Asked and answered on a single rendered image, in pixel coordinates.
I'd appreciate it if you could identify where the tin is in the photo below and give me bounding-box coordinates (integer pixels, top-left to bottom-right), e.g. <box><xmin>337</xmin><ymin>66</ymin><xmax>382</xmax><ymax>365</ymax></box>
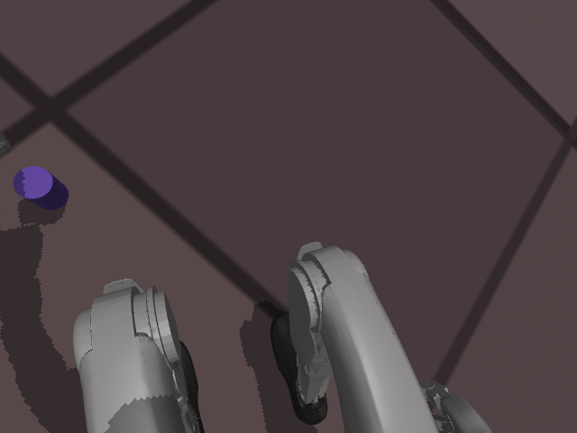
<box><xmin>13</xmin><ymin>166</ymin><xmax>69</xmax><ymax>210</ymax></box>

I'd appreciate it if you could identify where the right robot foot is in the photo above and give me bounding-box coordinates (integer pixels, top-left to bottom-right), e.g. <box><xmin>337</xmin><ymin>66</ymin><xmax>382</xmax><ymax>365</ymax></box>
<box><xmin>270</xmin><ymin>312</ymin><xmax>327</xmax><ymax>425</ymax></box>

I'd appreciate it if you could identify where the right robot hand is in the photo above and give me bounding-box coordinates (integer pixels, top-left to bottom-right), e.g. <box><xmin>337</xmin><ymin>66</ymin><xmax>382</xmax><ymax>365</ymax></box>
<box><xmin>418</xmin><ymin>381</ymin><xmax>492</xmax><ymax>433</ymax></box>

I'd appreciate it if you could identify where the left robot foot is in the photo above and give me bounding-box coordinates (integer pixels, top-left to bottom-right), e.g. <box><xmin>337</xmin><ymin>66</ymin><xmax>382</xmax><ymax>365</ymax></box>
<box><xmin>179</xmin><ymin>340</ymin><xmax>205</xmax><ymax>433</ymax></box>

